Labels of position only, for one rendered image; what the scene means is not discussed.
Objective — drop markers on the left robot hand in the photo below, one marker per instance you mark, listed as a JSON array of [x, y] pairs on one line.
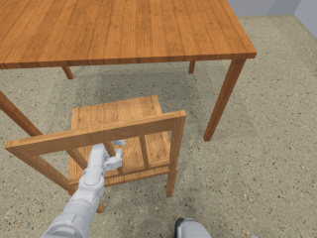
[[99, 156]]

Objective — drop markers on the right robot thigh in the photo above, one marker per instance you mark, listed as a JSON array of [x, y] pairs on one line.
[[192, 229]]

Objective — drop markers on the right robot foot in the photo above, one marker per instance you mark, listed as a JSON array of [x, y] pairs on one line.
[[176, 225]]

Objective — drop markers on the table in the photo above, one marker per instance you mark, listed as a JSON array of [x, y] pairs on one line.
[[64, 33]]

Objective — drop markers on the chair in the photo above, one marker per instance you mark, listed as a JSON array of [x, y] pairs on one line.
[[147, 152]]

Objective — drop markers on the left robot forearm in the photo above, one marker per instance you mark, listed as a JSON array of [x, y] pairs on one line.
[[79, 212]]

